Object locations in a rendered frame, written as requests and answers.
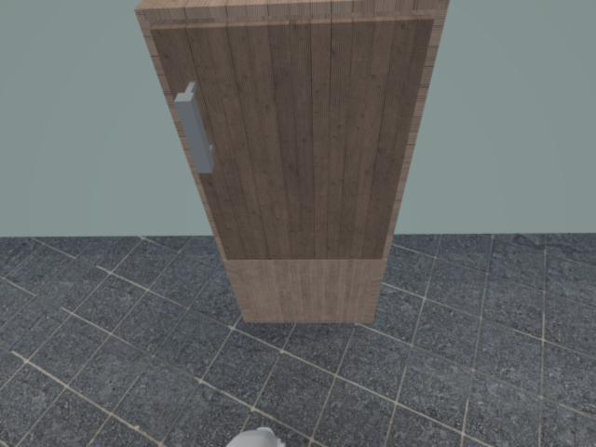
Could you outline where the cupboard door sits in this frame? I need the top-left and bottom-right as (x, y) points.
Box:
(150, 14), (434, 260)

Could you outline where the handle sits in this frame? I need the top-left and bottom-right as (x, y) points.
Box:
(174, 82), (214, 173)

